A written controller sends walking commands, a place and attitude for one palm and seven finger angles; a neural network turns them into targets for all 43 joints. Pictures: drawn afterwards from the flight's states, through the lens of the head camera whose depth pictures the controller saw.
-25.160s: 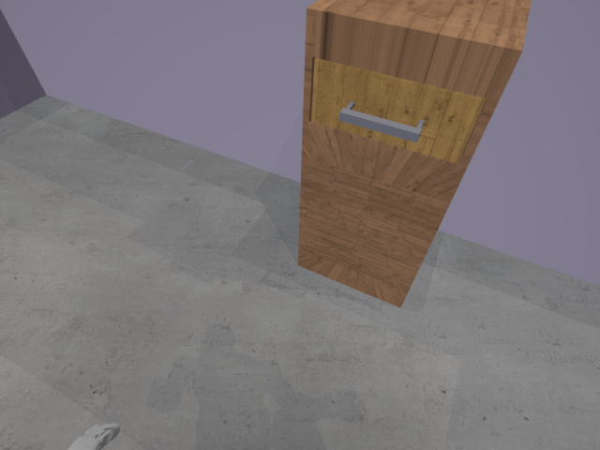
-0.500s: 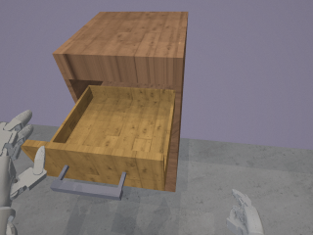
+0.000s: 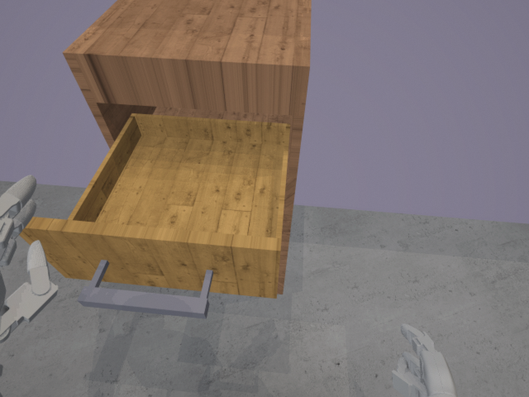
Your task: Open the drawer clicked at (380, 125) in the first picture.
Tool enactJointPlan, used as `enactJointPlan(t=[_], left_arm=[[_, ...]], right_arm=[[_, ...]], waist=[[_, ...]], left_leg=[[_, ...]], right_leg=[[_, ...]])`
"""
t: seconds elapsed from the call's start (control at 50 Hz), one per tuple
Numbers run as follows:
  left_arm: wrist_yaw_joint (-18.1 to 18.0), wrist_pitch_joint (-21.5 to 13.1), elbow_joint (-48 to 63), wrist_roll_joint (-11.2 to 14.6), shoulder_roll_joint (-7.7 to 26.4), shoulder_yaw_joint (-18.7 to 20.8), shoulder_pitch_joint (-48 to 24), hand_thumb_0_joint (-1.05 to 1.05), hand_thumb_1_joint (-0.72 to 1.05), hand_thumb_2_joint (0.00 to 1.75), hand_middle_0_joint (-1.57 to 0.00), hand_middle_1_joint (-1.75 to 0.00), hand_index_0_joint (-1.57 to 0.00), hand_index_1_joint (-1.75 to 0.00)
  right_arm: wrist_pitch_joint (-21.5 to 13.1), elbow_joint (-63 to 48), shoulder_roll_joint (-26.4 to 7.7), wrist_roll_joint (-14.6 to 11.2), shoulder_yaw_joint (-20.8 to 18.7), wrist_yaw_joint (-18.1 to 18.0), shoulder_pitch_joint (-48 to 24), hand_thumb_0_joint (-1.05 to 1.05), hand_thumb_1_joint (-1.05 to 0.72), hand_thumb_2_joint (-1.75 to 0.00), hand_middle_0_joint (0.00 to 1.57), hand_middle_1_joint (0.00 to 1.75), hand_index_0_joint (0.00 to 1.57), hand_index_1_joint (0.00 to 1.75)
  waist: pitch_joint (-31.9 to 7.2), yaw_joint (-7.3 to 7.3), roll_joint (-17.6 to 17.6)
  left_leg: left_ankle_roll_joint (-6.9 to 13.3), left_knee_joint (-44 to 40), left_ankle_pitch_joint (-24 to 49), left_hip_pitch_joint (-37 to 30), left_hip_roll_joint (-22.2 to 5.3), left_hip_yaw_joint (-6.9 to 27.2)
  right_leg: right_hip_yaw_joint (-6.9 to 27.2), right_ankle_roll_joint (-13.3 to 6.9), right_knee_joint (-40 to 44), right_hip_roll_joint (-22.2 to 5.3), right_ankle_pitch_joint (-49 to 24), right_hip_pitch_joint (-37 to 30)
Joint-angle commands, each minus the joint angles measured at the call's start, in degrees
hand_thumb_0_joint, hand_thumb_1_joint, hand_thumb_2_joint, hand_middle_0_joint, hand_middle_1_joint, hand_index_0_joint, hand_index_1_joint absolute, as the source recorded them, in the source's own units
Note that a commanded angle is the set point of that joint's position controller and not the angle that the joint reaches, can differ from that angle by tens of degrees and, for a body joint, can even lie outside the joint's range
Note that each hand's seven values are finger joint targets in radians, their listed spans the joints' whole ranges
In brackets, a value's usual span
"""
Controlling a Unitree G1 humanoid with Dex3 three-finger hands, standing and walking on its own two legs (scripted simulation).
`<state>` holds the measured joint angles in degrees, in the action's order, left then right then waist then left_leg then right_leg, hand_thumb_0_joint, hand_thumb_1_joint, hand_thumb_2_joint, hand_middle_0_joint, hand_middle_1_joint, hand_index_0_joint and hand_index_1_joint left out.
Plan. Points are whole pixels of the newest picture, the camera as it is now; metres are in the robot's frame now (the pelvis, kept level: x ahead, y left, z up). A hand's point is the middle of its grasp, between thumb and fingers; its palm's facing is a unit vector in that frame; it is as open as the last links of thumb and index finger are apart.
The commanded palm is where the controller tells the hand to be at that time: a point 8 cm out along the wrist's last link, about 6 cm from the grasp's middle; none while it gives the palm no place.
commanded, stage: step back with the hand held close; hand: left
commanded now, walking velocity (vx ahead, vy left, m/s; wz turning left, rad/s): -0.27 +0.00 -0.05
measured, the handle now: (149, 287) +0.27 +0.19 +0.01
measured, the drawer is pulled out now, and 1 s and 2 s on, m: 0.30 0.30 0.30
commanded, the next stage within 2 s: stop stepping back and stand still in 0.82 s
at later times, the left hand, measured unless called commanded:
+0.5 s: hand out of the picture +0.12 +0.24 +0.18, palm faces +0.38 -0.83 -0.40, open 7.4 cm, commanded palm +0.05 +0.29 +0.20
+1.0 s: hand out of the picture +0.00 +0.19 +0.19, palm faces +0.24 -0.80 -0.55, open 7.4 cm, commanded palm -0.05 +0.24 +0.20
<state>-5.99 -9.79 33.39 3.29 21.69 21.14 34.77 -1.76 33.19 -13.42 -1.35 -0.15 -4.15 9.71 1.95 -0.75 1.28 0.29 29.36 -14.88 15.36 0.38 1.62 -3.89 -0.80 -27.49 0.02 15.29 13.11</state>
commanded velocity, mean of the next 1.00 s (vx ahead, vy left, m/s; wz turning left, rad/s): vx -0.27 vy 0.02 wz -0.02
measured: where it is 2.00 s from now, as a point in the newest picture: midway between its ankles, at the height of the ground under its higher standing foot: outside the picture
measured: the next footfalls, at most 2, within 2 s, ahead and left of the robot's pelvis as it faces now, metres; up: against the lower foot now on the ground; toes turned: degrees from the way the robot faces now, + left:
right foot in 0.80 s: -0.19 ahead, -0.13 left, +0.00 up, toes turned +1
left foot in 1.16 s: -0.24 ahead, +0.08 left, +0.00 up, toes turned +5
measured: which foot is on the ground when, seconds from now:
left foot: down 0.00-0.88, up 0.90-1.00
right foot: down 0.00-0.54, up 0.56-0.78, down 0.80-1.00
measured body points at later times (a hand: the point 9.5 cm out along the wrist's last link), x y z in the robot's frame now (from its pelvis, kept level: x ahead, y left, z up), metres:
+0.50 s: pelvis -0.07 +0.01 -0.01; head -0.06 +0.03 +0.44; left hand +0.09 +0.28 +0.20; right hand +0.10 -0.22 -0.09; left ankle -0.04 +0.11 -0.73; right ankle -0.01 -0.11 -0.74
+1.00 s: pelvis -0.19 -0.03 +0.00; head -0.17 -0.03 +0.45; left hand -0.02 +0.23 +0.22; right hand -0.03 -0.27 -0.09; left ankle -0.19 +0.09 -0.67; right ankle -0.20 -0.12 -0.74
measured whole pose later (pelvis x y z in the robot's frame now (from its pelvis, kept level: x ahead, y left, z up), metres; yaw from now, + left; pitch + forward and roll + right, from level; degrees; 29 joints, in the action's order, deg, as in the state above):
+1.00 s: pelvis -0.19 -0.03 +0.00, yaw -2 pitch +3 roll +1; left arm -5.8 -13.9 38.5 3.8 25.7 25.0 40.1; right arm -3.0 35.5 -11.0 -1.8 0.0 -2.3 8.5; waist 0.3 -1.3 -0.9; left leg -1.9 59.0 -23.2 30.6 1.4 1.1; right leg -2.5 -2.8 -29.7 0.4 15.6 17.0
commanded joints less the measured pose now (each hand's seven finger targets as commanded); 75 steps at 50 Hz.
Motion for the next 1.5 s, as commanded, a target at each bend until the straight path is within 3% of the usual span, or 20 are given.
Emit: enactJointPlan(t=[0.0,0.26,0.32,0.4,0.46,0.52,0.56,0.66,0.78,0.82,0.86,0.88,0.92,0.98,1.08,1.18,1.22,1.3,1.38,1.48], left_arm=[[-1.80,-4.23,17.45,0.30,11.61,9.75,2.62,0.00,0.90,0.90,-0.20,-0.30,-0.20,-0.30],[-2.50,-4.64,15.52,-0.02,9.80,9.58,0.53,0.00,0.90,0.90,-0.20,-0.30,-0.20,-0.30],[-2.86,-4.68,15.36,-0.25,10.90,9.81,-1.56,0.00,0.90,0.90,-0.20,-0.30,-0.20,-0.30],[-3.66,-4.83,14.74,-0.16,10.07,7.26,-3.91,0.00,0.90,0.90,-0.20,-0.30,-0.20,-0.30],[-4.12,-4.28,15.40,-0.32,10.42,8.27,-3.88,0.00,0.90,0.90,-0.20,-0.30,-0.20,-0.30],[-4.61,-5.43,17.82,-1.32,11.67,10.12,-3.16,0.00,0.90,0.90,-0.20,-0.30,-0.20,-0.30],[-4.28,-6.64,18.82,-1.14,11.37,10.39,-3.33,0.00,0.90,0.90,-0.20,-0.30,-0.20,-0.30],[-3.31,-6.22,19.75,-0.53,9.06,7.99,-0.51,0.00,0.90,0.90,-0.20,-0.30,-0.20,-0.30],[-1.59,-6.78,17.27,1.05,11.14,10.42,-1.09,0.00,0.90,0.90,-0.20,-0.30,-0.20,-0.30],[-1.16,-7.41,16.34,1.37,13.44,13.42,2.00,0.00,0.90,0.90,-0.20,-0.30,-0.20,-0.30],[-0.74,-7.18,15.99,2.21,13.30,12.43,3.37,0.00,0.90,0.90,-0.20,-0.30,-0.20,-0.30],[-1.09,-6.97,14.18,2.18,14.19,13.65,5.19,0.00,0.90,0.90,-0.20,-0.30,-0.20,-0.30],[-1.39,-5.62,10.14,1.82,11.97,13.60,8.23,0.00,0.90,0.90,-0.20,-0.30,-0.20,-0.30],[-3.31,-4.72,8.18,-0.21,10.34,11.45,5.61,0.00,0.90,0.90,-0.20,-0.30,-0.20,-0.30],[-5.14,-4.03,14.07,-1.45,9.21,6.80,0.70,0.00,0.90,0.90,-0.20,-0.30,-0.20,-0.30],[-5.18,-4.97,19.62,-1.56,12.49,8.86,0.57,0.00,0.90,0.90,-0.20,-0.30,-0.20,-0.30],[-5.00,-5.37,21.33,-1.62,13.10,9.46,-0.45,0.00,0.90,0.90,-0.20,-0.30,-0.20,-0.30],[-5.05,-4.78,12.53,-1.37,9.21,7.21,-3.63,0.00,0.90,0.90,-0.20,-0.30,-0.20,-0.30],[-4.59,-3.87,4.57,-1.58,7.69,5.44,-7.31,0.00,0.90,0.90,-0.20,-0.30,-0.20,-0.30],[-3.80,-3.55,5.87,-1.55,9.16,4.58,-8.65,0.00,0.90,0.90,-0.20,-0.30,-0.20,-0.30]], right_arm=[[-2.29,-11.53,-5.51,0.21,-2.74,-0.46,-6.31,0.00,-0.90,-0.90,0.20,0.30,0.20,0.30],[-4.88,-10.57,-5.94,0.77,-2.48,0.02,-4.57,0.00,-0.90,-0.90,0.20,0.30,0.20,0.30],[-5.07,-10.68,-6.15,0.38,-2.59,0.03,-4.22,0.00,-0.90,-0.90,0.20,0.30,0.20,0.30],[-4.90,-7.91,-4.93,0.83,-2.11,0.04,-3.76,0.00,-0.90,-0.90,0.20,0.30,0.20,0.30],[-4.61,-8.47,-4.64,1.21,-1.16,-0.29,-4.30,0.00,-0.90,-0.90,0.20,0.30,0.20,0.30],[-5.07,-10.16,-5.68,1.36,-2.18,-0.78,-5.62,0.00,-0.90,-0.90,0.20,0.30,0.20,0.30],[-6.08,-9.75,-4.69,2.41,-2.32,-0.11,-4.16,0.00,-0.90,-0.90,0.20,0.30,0.20,0.30],[-8.37,-6.98,-5.53,1.58,-2.86,1.69,-3.03,0.00,-0.90,-0.90,0.20,0.30,0.20,0.30],[-8.84,-6.20,-6.51,1.45,-2.15,2.27,-5.56,0.00,-0.90,-0.90,0.20,0.30,0.20,0.30],[-7.74,-6.67,-6.27,0.78,-2.39,2.45,-5.79,0.00,-0.90,-0.90,0.20,0.30,0.20,0.30],[-7.14,-8.72,-4.66,-1.72,-3.33,2.30,-6.32,0.00,-0.90,-0.90,0.20,0.30,0.20,0.30],[-6.50,-9.03,-4.54,-2.11,-3.85,1.86,-8.29,0.00,-0.90,-0.90,0.20,0.30,0.20,0.30],[-4.82,-7.71,-3.25,-0.65,-3.16,1.49,-9.00,0.00,-0.90,-0.90,0.20,0.30,0.20,0.30],[-2.54,-8.60,-1.96,-0.09,-1.13,-0.05,-8.67,0.00,-0.90,-0.90,0.20,0.30,0.20,0.30],[-5.45,-7.79,-4.84,0.92,-1.81,-0.81,-3.51,0.00,-0.90,-0.90,0.20,0.30,0.20,0.30],[-7.21,-8.83,-6.10,0.53,-2.87,0.44,-2.12,0.00,-0.90,-0.90,0.20,0.30,0.20,0.30],[-6.99,-8.34,-5.67,0.75,-2.31,0.94,-3.03,0.00,-0.90,-0.90,0.20,0.30,0.20,0.30],[-7.42,-7.07,-6.39,0.33,-2.13,0.93,-2.92,0.00,-0.90,-0.90,0.20,0.30,0.20,0.30],[-6.60,-6.41,-6.11,0.08,-1.89,0.46,-2.77,0.00,-0.90,-0.90,0.20,0.30,0.20,0.30],[-5.04,-6.03,-4.56,0.70,-1.84,0.76,-2.89,0.00,-0.90,-0.90,0.20,0.30,0.20,0.30]], waist=[[-13.37,1.19,3.12],[-7.77,0.91,5.75],[-6.48,0.26,-1.23],[-5.84,-0.31,-10.42],[-5.24,-0.63,-5.81],[-5.17,0.64,14.61],[-7.45,0.33,14.53],[-12.72,1.02,10.21],[-12.98,1.56,10.21],[-15.32,2.12,5.90],[-16.40,1.26,-13.75],[-13.24,1.95,-16.46],[-10.37,0.78,-10.33],[-8.39,-1.12,-9.24],[-9.30,-0.85,-6.02],[-10.97,-0.06,8.93],[-7.78,0.30,12.41],[0.68,-0.28,7.58],[4.20,-0.77,3.07],[-0.32,-0.83,-14.21]], left_leg=[[1.83,-3.14,26.51,-0.98,-6.50,4.10],[4.08,-8.25,3.31,13.96,-11.27,6.85],[2.63,-1.86,-10.72,14.57,-6.03,3.76],[-0.13,20.33,-9.00,-0.33,0.35,-1.06],[0.65,2.81,-6.41,0.76,-2.31,0.86],[5.95,-13.11,5.84,12.41,-16.98,16.35],[7.97,-14.87,2.49,16.03,-18.73,15.61],[6.45,-3.63,35.97,-5.28,-15.42,8.22],[5.15,-4.02,28.26,-3.37,-15.06,8.42],[3.48,0.63,22.39,-1.84,-12.21,5.05],[-1.47,17.90,-3.77,3.27,-0.63,-4.24],[-1.74,32.59,-13.36,10.38,2.55,-0.66],[-2.29,40.66,-13.37,15.68,0.51,3.54],[-1.61,23.88,-10.14,10.49,-1.63,-0.10],[1.60,-8.03,-3.57,-1.42,-0.12,-4.37],[4.06,-7.78,20.14,-7.08,-10.65,2.58],[3.43,-11.48,7.51,0.39,-9.77,2.72],[4.81,-14.90,-17.84,13.37,-10.11,3.85],[4.94,-11.92,-23.23,15.03,-8.87,4.18],[2.12,12.96,-13.03,7.32,0.47,-4.05]], right_leg=[[2.41,0.29,-1.10,-4.46,-20.65,-6.52],[3.41,0.98,-7.20,-2.43,-0.83,-4.79],[10.37,-1.04,1.19,-6.84,0.27,0.09],[17.22,-6.44,15.00,-17.68,14.76,19.19],[9.69,-3.59,7.39,-12.71,6.89,13.74],[2.74,1.38,-17.22,-0.67,5.82,4.57],[5.14,1.06,-28.92,0.10,13.59,3.52],[2.38,2.03,-14.87,0.33,7.62,8.77],[1.54,1.86,0.23,0.75,0.82,0.58],[1.78,1.11,6.33,-1.41,-10.66,-3.72],[12.10,-3.81,9.58,-15.18,-26.41,-0.74],[18.69,-8.05,10.64,-21.29,-27.56,3.18],[17.38,-10.47,9.17,-21.05,-22.52,4.85],[9.91,-6.52,6.54,-14.46,-20.72,2.50],[12.66,-2.80,7.16,-13.34,-9.31,-4.09],[2.21,1.28,-5.08,-3.13,-10.24,-2.41],[1.36,1.18,-4.76,-2.60,-2.79,-4.32],[1.51,0.47,-5.06,-0.64,5.59,-5.33],[4.37,-0.12,-2.02,-0.06,8.85,-1.81],[25.79,-5.38,18.76,-13.13,27.98,6.04]])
